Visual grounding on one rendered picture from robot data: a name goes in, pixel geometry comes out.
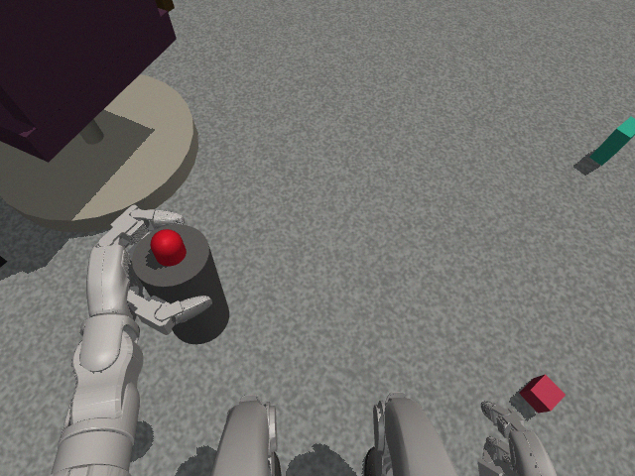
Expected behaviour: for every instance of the office chair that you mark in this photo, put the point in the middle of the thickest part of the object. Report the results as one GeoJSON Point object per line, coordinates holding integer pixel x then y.
{"type": "Point", "coordinates": [84, 135]}

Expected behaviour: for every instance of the left robot hand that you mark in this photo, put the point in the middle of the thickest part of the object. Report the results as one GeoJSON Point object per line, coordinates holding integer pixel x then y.
{"type": "Point", "coordinates": [112, 285]}

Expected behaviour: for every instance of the left robot arm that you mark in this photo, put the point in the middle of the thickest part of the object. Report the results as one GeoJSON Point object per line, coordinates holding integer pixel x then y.
{"type": "Point", "coordinates": [100, 425]}

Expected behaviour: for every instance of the right robot hand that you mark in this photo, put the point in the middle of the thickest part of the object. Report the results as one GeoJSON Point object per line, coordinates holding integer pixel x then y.
{"type": "Point", "coordinates": [524, 456]}

